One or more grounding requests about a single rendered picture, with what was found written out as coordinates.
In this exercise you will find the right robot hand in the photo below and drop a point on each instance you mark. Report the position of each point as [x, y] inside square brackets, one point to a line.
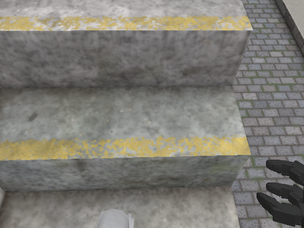
[292, 213]

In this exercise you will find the left robot thigh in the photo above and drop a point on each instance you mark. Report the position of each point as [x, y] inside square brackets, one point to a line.
[115, 218]

